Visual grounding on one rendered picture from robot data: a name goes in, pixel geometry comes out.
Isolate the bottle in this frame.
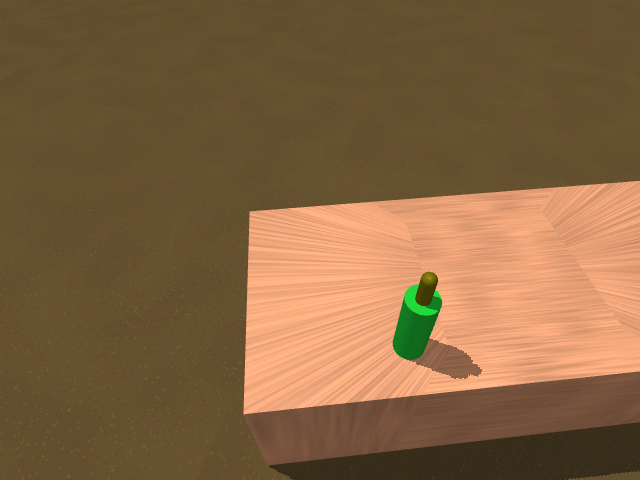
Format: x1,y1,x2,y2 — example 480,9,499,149
393,272,442,360

